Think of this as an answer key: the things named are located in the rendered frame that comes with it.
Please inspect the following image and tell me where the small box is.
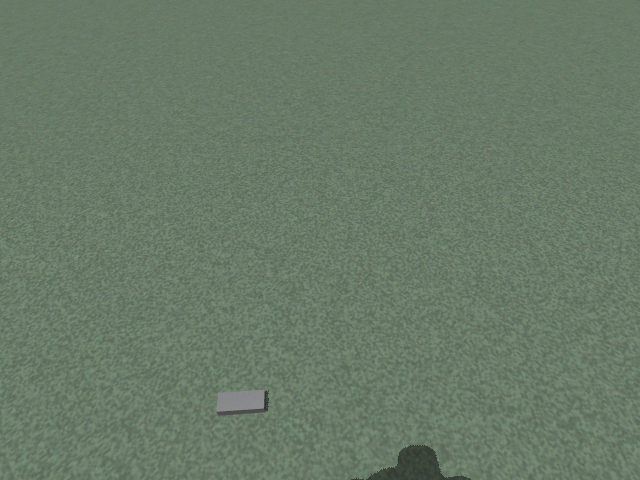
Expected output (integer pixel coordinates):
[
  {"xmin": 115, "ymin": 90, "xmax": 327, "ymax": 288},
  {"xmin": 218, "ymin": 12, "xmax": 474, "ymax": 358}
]
[{"xmin": 216, "ymin": 390, "xmax": 266, "ymax": 416}]

